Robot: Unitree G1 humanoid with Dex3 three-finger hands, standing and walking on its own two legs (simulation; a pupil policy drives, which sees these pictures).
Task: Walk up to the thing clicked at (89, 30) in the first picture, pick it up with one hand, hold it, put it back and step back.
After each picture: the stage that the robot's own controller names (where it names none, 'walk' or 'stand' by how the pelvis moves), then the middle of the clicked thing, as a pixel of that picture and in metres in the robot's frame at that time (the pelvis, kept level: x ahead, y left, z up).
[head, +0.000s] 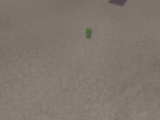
stand; (88, 33) +1.60 -0.05 -0.72
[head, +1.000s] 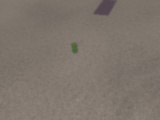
walk; (74, 48) +1.47 +0.24 -0.69
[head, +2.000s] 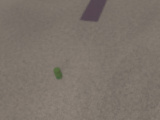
walk; (58, 73) +0.94 +0.37 -0.71
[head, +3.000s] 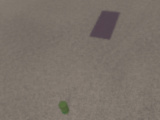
walk; (64, 107) +0.60 +0.28 -0.71
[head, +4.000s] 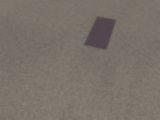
walk; out of the picture +0.40 +0.23 -0.70
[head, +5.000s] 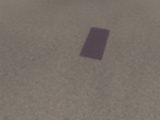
stand; out of the picture +0.34 +0.22 -0.72
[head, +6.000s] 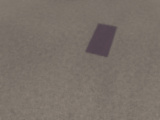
stand; out of the picture +0.36 +0.20 -0.72
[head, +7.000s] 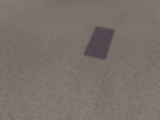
stand; out of the picture +0.35 +0.22 -0.73
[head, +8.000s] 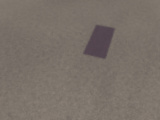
stand; out of the picture +0.34 +0.22 -0.73
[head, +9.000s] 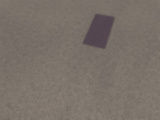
go down; out of the picture +0.35 +0.22 -0.72
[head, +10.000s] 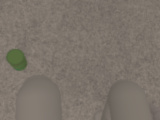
go down; (17, 60) +0.41 +0.28 -0.29
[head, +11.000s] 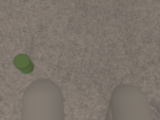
close in; (24, 64) +0.40 +0.29 -0.31
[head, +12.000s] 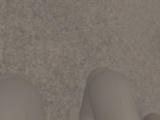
close in; out of the picture +0.37 +0.32 -0.21
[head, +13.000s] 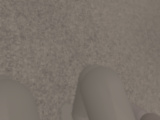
close; out of the picture +0.37 +0.33 -0.21
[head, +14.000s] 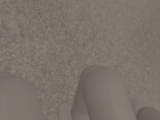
lift; out of the picture +0.35 +0.33 -0.22
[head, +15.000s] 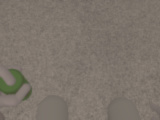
lift; (16, 86) +0.32 +0.24 -0.03
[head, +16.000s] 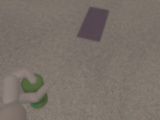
hold; (35, 91) +0.33 +0.18 -0.01
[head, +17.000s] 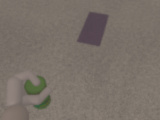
hold; (38, 93) +0.33 +0.17 -0.01
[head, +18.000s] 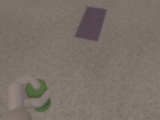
crouch; (39, 96) +0.33 +0.17 -0.03
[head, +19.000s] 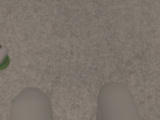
lower; out of the picture +0.44 +0.28 -0.10
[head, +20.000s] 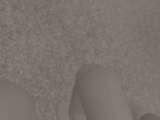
lower; out of the picture +0.38 +0.35 -0.22
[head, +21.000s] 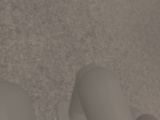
lower; out of the picture +0.38 +0.35 -0.22
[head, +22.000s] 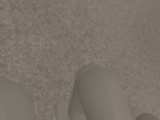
lower; out of the picture +0.38 +0.35 -0.22
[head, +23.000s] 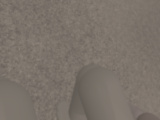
lower; out of the picture +0.37 +0.35 -0.22
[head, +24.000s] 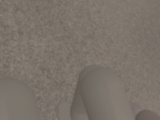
open; out of the picture +0.36 +0.33 -0.22
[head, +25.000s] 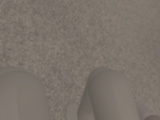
stand; out of the picture +0.37 +0.32 -0.22
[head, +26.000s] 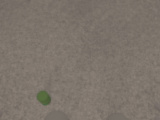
walk; (44, 98) +0.40 +0.25 -0.52
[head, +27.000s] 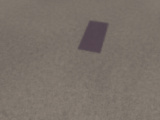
stand; out of the picture +0.37 +0.23 -0.66
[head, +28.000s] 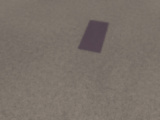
stand; out of the picture +0.36 +0.23 -0.67
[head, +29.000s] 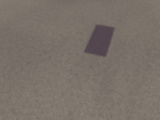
stand; out of the picture +0.38 +0.21 -0.72
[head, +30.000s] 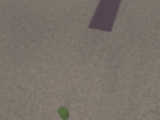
walk; (63, 113) +0.44 +0.23 -0.70
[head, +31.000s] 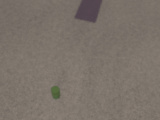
walk; (55, 92) +0.60 +0.19 -0.71
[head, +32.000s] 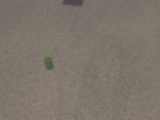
walk; (48, 63) +0.88 +0.33 -0.69
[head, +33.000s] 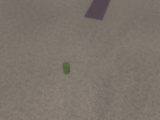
stand; (66, 68) +0.98 +0.20 -0.71
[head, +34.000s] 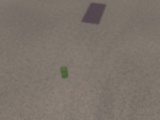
stand; (64, 72) +0.99 +0.22 -0.73
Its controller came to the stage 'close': yes
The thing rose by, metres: 0.70
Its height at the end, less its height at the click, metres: +0.00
